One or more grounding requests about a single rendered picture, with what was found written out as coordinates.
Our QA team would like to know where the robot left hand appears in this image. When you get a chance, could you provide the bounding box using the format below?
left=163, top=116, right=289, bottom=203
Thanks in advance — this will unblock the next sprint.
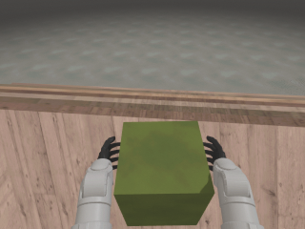
left=97, top=136, right=121, bottom=170

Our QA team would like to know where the robot left forearm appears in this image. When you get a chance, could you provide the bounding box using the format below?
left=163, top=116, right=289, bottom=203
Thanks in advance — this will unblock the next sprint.
left=71, top=158, right=113, bottom=229

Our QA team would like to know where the robot right hand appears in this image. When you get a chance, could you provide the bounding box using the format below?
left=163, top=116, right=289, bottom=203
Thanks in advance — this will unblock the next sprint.
left=203, top=135, right=226, bottom=171

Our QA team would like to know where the carton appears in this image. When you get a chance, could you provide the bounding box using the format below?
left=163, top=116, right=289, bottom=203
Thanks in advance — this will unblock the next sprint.
left=113, top=120, right=215, bottom=226

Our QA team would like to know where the robot right forearm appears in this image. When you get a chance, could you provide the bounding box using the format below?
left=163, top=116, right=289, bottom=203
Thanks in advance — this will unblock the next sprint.
left=213, top=157, right=265, bottom=229

